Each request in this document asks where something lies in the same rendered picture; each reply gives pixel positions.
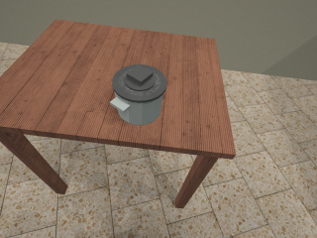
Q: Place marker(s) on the lid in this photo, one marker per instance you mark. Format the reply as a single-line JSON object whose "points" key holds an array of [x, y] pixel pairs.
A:
{"points": [[131, 91]]}

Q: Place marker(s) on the pot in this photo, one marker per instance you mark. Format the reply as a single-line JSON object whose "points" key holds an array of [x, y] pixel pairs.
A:
{"points": [[137, 113]]}

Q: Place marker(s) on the table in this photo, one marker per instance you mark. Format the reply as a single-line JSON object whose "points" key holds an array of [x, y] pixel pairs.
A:
{"points": [[61, 87]]}

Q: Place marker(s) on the knob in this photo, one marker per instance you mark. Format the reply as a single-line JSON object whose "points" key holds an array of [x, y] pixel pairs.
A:
{"points": [[139, 74]]}

